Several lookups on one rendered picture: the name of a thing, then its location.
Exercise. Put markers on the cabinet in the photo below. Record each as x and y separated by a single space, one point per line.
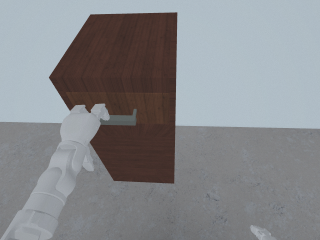
127 53

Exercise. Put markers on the handle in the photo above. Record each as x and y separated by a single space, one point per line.
122 120

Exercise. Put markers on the robot left hand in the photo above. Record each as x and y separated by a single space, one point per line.
81 126

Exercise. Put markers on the left robot forearm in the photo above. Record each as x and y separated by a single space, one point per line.
38 219

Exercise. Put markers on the drawer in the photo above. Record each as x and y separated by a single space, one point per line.
152 108

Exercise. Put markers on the robot right hand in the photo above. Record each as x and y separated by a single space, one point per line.
261 234

